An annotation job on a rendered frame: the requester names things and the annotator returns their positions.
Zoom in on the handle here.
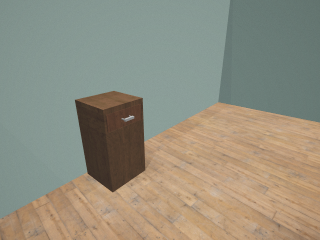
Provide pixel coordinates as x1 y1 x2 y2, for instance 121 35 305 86
122 115 135 122

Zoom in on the drawer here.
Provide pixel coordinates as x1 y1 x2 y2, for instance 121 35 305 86
105 104 142 133

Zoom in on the cabinet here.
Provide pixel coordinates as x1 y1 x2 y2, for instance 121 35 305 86
75 91 146 192

